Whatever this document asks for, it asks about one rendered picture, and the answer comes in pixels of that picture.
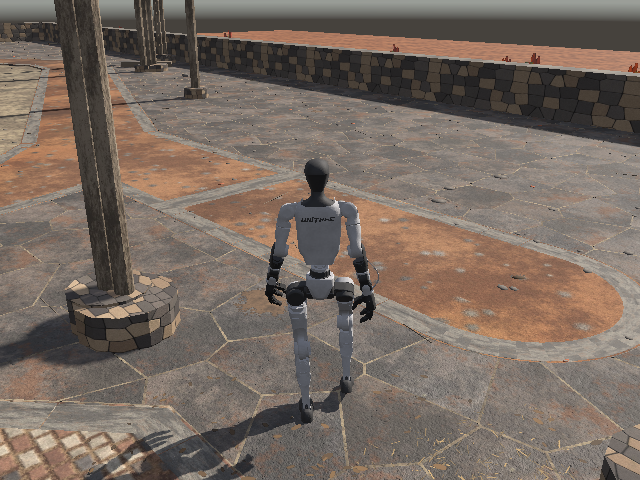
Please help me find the left robot foot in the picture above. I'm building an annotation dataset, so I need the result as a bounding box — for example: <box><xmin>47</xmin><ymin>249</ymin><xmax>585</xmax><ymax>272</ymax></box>
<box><xmin>299</xmin><ymin>397</ymin><xmax>314</xmax><ymax>423</ymax></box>

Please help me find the robot left upper arm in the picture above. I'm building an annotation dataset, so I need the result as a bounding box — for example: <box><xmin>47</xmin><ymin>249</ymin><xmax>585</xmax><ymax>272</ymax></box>
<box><xmin>273</xmin><ymin>202</ymin><xmax>297</xmax><ymax>257</ymax></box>

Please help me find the left robot forearm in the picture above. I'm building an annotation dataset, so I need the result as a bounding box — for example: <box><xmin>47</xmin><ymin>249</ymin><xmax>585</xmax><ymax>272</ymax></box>
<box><xmin>266</xmin><ymin>242</ymin><xmax>284</xmax><ymax>285</ymax></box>

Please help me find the left robot hand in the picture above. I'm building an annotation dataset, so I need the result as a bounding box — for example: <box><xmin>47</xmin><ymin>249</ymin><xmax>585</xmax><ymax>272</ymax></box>
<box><xmin>265</xmin><ymin>282</ymin><xmax>287</xmax><ymax>306</ymax></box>

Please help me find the right robot hand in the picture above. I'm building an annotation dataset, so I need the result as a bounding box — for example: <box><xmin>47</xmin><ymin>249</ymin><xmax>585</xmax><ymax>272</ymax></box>
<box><xmin>352</xmin><ymin>293</ymin><xmax>376</xmax><ymax>323</ymax></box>

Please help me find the humanoid robot head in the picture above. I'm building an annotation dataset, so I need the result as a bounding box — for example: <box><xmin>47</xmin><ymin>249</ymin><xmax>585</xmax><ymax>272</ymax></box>
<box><xmin>301</xmin><ymin>158</ymin><xmax>335</xmax><ymax>207</ymax></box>

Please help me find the right robot forearm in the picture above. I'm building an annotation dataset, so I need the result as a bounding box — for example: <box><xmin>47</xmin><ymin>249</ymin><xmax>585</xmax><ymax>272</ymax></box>
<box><xmin>353</xmin><ymin>243</ymin><xmax>374</xmax><ymax>296</ymax></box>

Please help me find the robot right upper arm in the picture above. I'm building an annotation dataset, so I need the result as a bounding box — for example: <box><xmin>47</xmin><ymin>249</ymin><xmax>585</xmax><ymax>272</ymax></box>
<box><xmin>338</xmin><ymin>201</ymin><xmax>363</xmax><ymax>258</ymax></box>

